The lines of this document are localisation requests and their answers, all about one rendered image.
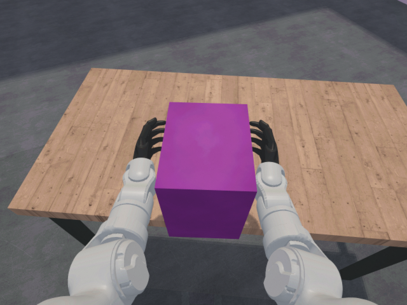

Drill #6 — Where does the carton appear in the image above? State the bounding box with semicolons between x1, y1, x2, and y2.
155;102;257;239

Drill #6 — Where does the right robot upper arm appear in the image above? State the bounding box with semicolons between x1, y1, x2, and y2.
264;246;377;305

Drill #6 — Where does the right robot hand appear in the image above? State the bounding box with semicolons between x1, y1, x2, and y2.
249;120;279;164

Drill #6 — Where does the left robot upper arm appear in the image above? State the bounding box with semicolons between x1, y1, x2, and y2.
37;238;149;305

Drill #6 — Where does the left robot hand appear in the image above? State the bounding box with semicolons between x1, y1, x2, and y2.
133;118;166;160

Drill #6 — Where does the robot left forearm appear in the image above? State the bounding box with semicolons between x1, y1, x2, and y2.
68;158;156;288

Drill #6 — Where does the robot right forearm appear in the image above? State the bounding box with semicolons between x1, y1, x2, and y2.
255;162;343;293

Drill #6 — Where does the table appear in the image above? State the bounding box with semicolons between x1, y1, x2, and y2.
8;68;407;280

